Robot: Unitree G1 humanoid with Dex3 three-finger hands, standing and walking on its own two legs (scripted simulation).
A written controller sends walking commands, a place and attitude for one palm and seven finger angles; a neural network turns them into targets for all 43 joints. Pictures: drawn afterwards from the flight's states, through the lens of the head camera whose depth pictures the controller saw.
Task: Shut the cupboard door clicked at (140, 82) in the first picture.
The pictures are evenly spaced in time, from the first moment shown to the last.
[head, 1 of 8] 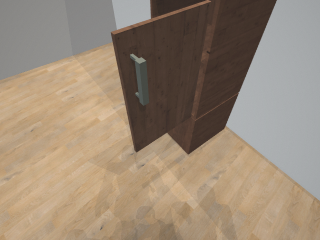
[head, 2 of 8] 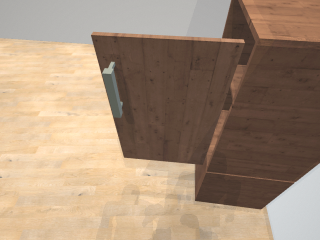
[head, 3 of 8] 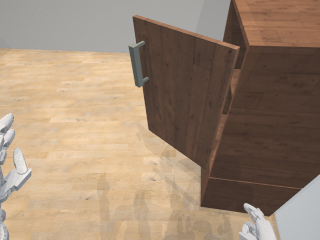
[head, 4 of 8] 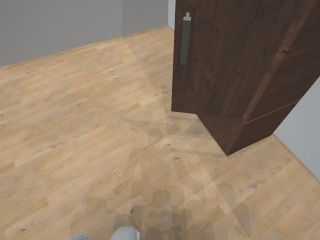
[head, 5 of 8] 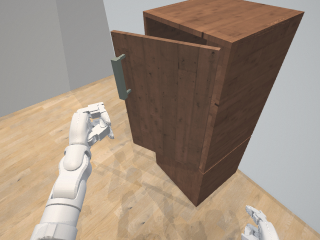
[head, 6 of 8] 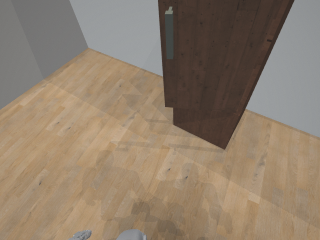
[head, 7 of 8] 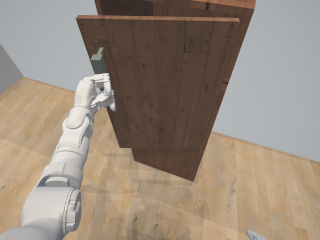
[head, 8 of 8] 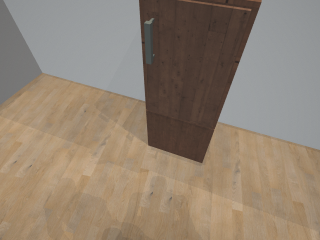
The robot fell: no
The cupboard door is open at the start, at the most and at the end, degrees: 91 91 0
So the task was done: yes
